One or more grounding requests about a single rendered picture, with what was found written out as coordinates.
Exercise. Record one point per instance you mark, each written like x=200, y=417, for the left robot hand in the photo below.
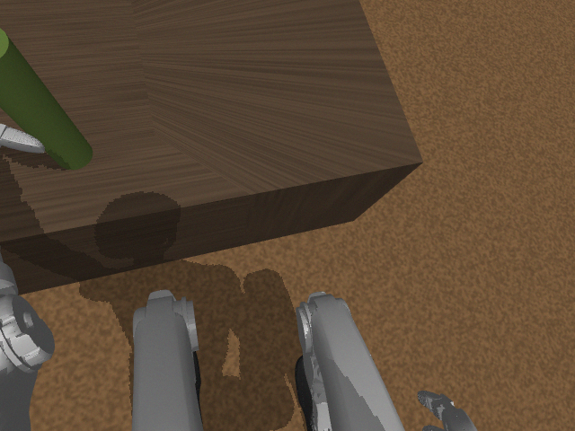
x=18, y=140

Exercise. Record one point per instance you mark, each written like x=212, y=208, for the right robot foot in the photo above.
x=304, y=394

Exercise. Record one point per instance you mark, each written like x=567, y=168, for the left robot arm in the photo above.
x=25, y=343

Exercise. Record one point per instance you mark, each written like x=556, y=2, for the right robot hand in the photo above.
x=443, y=408

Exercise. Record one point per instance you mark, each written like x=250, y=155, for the can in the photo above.
x=28, y=102

